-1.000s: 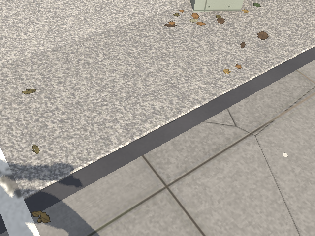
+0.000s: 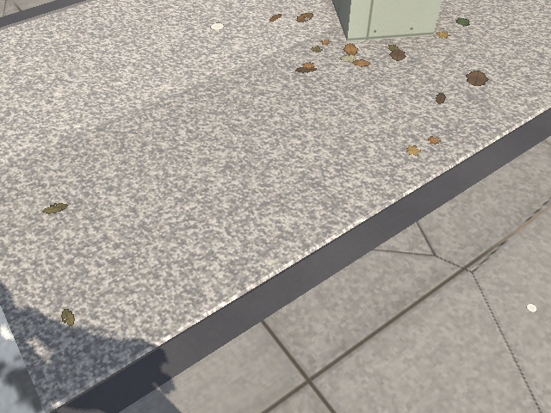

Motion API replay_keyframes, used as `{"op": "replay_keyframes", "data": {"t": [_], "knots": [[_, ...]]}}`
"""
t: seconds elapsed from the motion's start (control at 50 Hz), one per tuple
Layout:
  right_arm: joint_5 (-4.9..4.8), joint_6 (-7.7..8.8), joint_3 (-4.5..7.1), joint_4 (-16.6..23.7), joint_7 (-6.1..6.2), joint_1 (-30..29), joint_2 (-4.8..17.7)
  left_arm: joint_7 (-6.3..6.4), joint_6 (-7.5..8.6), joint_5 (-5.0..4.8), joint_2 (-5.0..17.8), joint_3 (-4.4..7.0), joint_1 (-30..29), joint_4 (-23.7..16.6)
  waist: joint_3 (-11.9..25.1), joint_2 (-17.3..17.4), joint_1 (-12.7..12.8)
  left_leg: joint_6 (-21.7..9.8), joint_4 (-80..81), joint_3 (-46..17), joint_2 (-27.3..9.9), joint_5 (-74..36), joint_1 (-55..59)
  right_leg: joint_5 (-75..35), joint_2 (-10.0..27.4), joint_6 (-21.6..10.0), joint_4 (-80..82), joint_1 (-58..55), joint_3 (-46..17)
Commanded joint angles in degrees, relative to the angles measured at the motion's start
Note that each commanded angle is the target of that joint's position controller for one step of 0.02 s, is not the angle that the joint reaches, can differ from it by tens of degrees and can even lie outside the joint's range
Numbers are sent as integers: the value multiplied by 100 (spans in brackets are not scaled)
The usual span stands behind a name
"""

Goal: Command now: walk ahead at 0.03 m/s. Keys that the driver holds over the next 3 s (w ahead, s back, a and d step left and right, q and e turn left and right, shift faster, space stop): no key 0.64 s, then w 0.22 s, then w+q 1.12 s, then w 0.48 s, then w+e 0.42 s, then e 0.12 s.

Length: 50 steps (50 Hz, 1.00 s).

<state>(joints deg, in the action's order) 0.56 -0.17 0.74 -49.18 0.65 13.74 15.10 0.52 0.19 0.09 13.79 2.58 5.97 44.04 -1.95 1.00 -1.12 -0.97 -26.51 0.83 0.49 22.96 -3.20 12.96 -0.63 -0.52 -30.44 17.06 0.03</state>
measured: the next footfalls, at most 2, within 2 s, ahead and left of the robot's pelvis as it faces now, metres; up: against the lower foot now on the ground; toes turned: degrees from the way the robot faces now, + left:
left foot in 1.42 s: +0.41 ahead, +0.13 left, +0.00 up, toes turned +18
right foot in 1.94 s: +0.75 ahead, +0.07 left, +0.00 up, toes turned +37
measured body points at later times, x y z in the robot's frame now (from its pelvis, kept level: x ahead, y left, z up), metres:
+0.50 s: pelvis -0.02 -0.01 +0.00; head -0.01 -0.01 +0.45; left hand +0.10 +0.25 -0.13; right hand +0.00 -0.27 -0.15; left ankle -0.10 +0.11 -0.73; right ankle +0.03 -0.12 -0.73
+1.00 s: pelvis +0.05 -0.05 +0.00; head +0.06 -0.06 +0.45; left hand +0.11 +0.23 -0.13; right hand +0.05 -0.31 -0.15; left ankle -0.07 +0.10 -0.66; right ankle +0.05 -0.13 -0.73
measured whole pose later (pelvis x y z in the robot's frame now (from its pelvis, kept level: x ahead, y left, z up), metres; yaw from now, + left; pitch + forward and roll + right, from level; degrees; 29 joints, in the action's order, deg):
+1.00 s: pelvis +0.05 -0.05 +0.00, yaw +2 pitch +0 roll +0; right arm -2.8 3.6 2.2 -57.8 1.3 22.6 14.7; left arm -0.8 6.1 -0.8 14.3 3.9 11.7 61.1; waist -0.9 2.2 0.4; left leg -2.0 -59.9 -4.8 -0.4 25.3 -15.2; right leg 17.1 -0.9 -3.2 -30.5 13.2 5.6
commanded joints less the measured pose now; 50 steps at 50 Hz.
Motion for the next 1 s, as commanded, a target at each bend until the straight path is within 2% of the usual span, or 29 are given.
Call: {"op": "replay_keyframes", "data": {"t": [0.02,0.1,0.18,0.38,0.64,0.66,0.68,0.7,0.72,0.74,0.76,0.78,0.8,0.84,0.86,0.88,0.9,0.92,0.94,0.96,0.98,1.0], "knots": [[0,-72,169,123,72,368,705,-31,126,-9,666,165,-15,-127,644,-328,-9,81,253,-247,-314,-2191,-554,-3325,567,-524,-2,-1257,-642],[-12,-152,175,-7,97,325,673,-31,130,-14,704,173,-123,125,546,-204,-27,79,321,-231,-310,-1998,-461,-2890,514,-496,85,-1114,-603],[-7,-157,174,-167,113,319,636,8,99,-21,713,174,-188,393,395,-121,-20,75,414,-206,-304,-1695,-532,-2378,454,-456,185,-1030,-565],[0,-7,111,-565,145,469,512,127,-24,-27,665,169,-246,990,97,-116,50,69,574,-152,-293,-967,-947,-1361,324,-352,394,-1011,-500],[3,118,2,-909,159,875,272,145,-96,-27,579,115,-214,1493,-62,-89,97,40,665,-130,-290,-613,-1219,-893,248,-293,520,-937,-471],[-6,114,0,-971,166,1003,248,148,-104,-31,545,105,-115,1567,33,-58,87,-2,724,-116,-267,-75,-1185,-222,170,-292,513,-938,-395],[-35,103,28,-975,182,1027,325,150,-109,-56,578,120,-78,1599,-78,29,86,-115,773,-196,-288,610,-1269,700,37,-288,401,-751,-270],[-60,99,69,-915,203,964,447,145,-94,-72,603,138,-85,1604,-259,178,74,-289,855,-397,-394,1307,-1358,1549,-107,-283,214,-409,-126],[-87,113,100,-871,221,1026,528,125,-42,-67,604,140,-223,1551,-476,290,-7,-490,1065,-737,-620,1916,-1362,1921,-178,-273,-17,44,-41],[-122,154,159,-879,231,1193,686,80,53,-80,535,128,-447,1449,-672,539,-124,-746,1434,-1320,-1048,2333,-1192,1672,-241,-230,-468,516,135],[-168,212,252,-876,236,1140,926,17,163,-106,449,111,-623,1354,-939,860,-133,-1032,1829,-1993,-1661,2390,-1048,1008,-152,-199,-1079,953,310],[-166,270,288,-871,236,1070,963,-37,253,-117,463,116,-696,1296,-1123,885,-120,-1200,1924,-2297,-2017,2037,-897,889,119,-237,-1421,1342,154],[-144,322,281,-861,223,1073,841,-82,325,-153,488,126,-703,1264,-1180,810,-107,-1215,1868,-2273,-2070,1496,-557,1134,270,-283,-1542,1710,68],[-192,360,286,-841,156,1057,716,-159,442,-220,397,103,-613,1241,-1115,660,-31,-1014,1579,-1764,-1838,619,-204,1270,354,-349,-870,1577,151],[-221,346,293,-811,122,951,726,-185,477,-225,355,112,-356,1341,-969,583,120,-868,1368,-1351,-1581,284,-467,894,197,-337,-283,805,396],[-217,328,288,-773,86,908,735,-184,488,-213,417,176,132,1549,-720,520,319,-766,1029,-1098,-1298,-251,-1005,364,-117,-270,78,-341,634],[-189,339,278,-703,68,800,773,-161,479,-207,629,297,843,1774,-331,445,637,-654,415,-896,-1036,-1301,-1469,92,-250,-272,126,-1446,557],[-195,375,202,-525,48,530,534,-105,498,-181,1128,455,1750,1931,74,-445,1040,-274,-1357,-284,-446,-1852,-2335,659,690,-658,775,-2510,-916],[-199,483,86,-277,82,581,69,-121,528,-153,1601,523,2526,2039,773,-1844,1111,53,-3431,-89,278,478,-3436,1217,2163,-1483,1824,-3370,-3545],[-362,557,202,-244,88,399,396,-126,620,-38,994,301,2069,1969,481,-994,876,-76,-4482,-990,89,812,-3775,1359,2398,-1518,1959,-2908,-3832],[-471,592,247,-225,52,383,482,-116,672,-39,729,199,1519,1773,-4,-763,620,-266,-4640,-1109,-208,293,-3954,1248,2265,-1294,1996,-2425,-2999],[-437,598,268,-267,44,399,450,-127,698,-57,572,136,1130,1647,-184,-597,444,-365,-4440,-1045,-455,-274,-3829,1015,1997,-1040,2102,-2085,-2261]]}}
